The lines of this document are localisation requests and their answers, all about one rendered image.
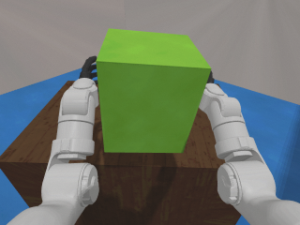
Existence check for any pedestal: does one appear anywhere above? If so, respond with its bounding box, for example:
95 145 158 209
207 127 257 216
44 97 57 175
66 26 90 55
0 81 250 225

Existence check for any left robot upper arm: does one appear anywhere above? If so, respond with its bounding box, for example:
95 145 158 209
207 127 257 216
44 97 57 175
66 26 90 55
7 162 99 225

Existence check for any robot right hand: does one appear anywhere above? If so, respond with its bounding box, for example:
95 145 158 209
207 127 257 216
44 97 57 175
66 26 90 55
207 70 215 83

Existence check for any carton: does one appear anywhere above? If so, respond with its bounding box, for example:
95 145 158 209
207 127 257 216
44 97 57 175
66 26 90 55
96 28 211 153

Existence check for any robot left hand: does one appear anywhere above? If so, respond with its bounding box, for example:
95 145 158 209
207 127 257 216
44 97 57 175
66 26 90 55
79 56 99 92

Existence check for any right robot forearm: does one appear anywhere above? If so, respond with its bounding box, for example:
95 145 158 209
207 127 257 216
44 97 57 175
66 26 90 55
199 83 277 192

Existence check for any left robot forearm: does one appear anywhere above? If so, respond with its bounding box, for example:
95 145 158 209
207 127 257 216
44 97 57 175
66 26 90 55
41 78 99 201

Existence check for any right robot upper arm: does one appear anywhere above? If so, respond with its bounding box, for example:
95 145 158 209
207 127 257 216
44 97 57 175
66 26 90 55
217 160 300 225

